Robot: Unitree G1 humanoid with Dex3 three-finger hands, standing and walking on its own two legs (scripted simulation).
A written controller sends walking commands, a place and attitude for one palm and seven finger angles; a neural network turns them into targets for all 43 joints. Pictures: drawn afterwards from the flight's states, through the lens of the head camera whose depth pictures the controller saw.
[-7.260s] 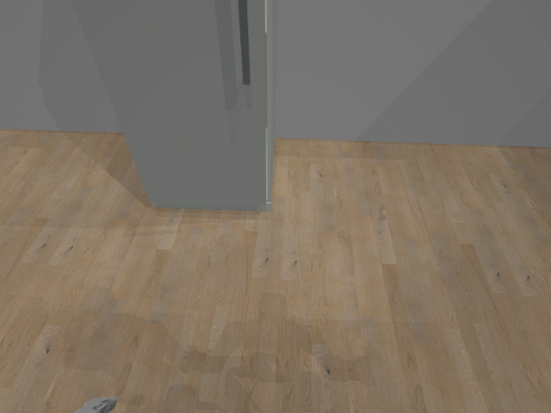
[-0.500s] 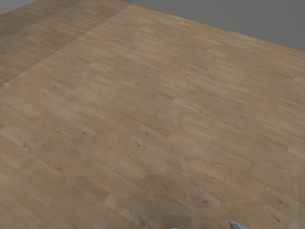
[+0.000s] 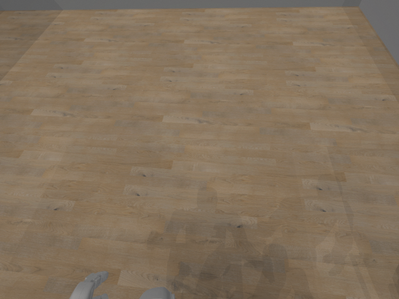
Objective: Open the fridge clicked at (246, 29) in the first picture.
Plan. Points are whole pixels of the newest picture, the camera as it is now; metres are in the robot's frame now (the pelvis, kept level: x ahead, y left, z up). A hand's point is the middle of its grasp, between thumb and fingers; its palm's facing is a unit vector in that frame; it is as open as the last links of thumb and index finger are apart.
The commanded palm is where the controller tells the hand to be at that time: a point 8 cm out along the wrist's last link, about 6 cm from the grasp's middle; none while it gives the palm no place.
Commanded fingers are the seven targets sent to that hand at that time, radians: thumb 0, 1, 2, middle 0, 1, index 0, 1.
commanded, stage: turn to face it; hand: right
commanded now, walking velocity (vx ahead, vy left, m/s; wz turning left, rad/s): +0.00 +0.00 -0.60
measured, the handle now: out of the picture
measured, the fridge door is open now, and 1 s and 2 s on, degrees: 0 0 0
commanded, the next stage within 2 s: none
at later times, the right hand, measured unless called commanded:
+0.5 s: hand out of the picture +0.07 -0.18 -0.12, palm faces +0.28 +0.91 -0.30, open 7.4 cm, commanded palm none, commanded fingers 0.00 -0.90 -0.90 0.20 0.30 0.20 0.30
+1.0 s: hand out of the picture -0.10 -0.22 -0.16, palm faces +0.60 +0.76 -0.25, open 7.4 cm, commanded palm none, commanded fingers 0.00 -0.90 -0.90 0.20 0.30 0.20 0.30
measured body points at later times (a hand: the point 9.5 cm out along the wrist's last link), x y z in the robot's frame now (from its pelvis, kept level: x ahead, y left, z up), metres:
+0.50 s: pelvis +0.01 +0.05 +0.01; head +0.05 +0.07 +0.46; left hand +0.13 +0.29 -0.15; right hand +0.05 -0.22 -0.10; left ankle +0.03 +0.14 -0.73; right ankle -0.05 -0.08 -0.64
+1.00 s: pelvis -0.01 +0.00 +0.01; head +0.00 -0.05 +0.46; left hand +0.23 +0.15 -0.11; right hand -0.13 -0.26 -0.14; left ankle +0.06 +0.15 -0.64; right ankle -0.06 -0.07 -0.73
